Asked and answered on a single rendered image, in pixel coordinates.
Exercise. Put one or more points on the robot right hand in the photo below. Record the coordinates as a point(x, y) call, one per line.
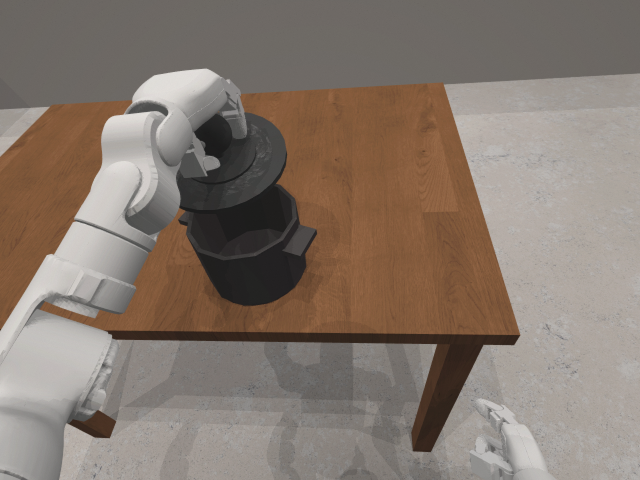
point(518, 450)

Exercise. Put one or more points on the table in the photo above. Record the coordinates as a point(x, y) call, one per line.
point(402, 253)

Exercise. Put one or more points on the robot left forearm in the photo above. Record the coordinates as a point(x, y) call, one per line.
point(132, 198)

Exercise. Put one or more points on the knob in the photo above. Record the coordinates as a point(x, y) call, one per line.
point(216, 133)

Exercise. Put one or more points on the robot left upper arm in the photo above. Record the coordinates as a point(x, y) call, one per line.
point(57, 370)

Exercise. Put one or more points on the pot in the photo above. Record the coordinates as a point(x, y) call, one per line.
point(255, 254)

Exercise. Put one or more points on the lid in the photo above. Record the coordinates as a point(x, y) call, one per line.
point(249, 168)

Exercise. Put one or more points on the robot left hand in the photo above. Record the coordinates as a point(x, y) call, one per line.
point(199, 94)

